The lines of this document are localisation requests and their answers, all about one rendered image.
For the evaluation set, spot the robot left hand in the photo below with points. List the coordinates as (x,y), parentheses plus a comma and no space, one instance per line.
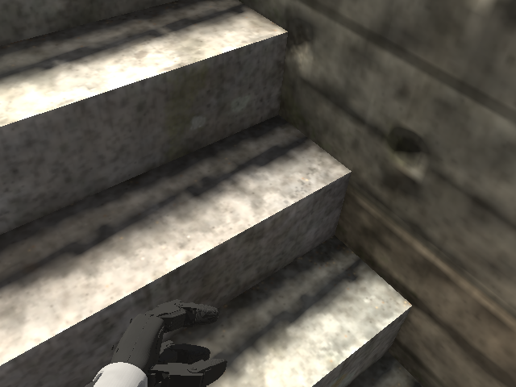
(174,365)

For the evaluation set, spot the robot left forearm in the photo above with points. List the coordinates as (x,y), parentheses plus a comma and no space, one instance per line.
(120,375)

